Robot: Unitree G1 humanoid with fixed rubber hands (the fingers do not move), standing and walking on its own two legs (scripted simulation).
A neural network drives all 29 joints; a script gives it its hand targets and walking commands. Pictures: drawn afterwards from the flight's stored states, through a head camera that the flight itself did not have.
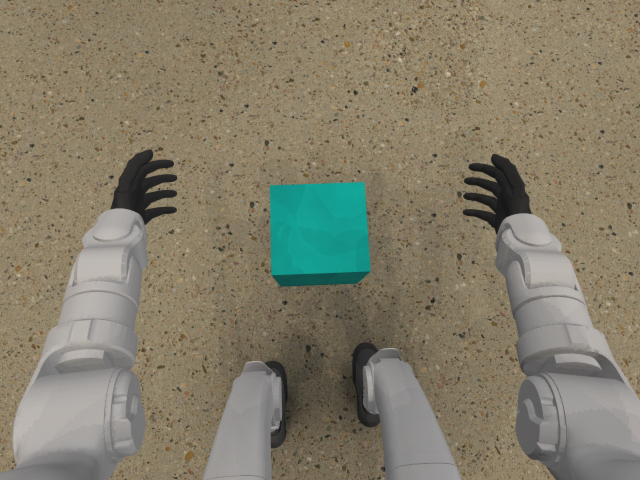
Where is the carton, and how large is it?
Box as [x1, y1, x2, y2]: [270, 182, 370, 286]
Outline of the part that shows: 364,182 270,185 271,274 281,286 356,283 370,271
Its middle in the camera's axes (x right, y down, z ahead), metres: +0.00 -0.01 +0.96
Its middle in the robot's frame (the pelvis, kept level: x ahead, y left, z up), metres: +0.49 -0.02 -0.56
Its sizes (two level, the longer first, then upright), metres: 0.210 0.200 0.250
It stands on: the floor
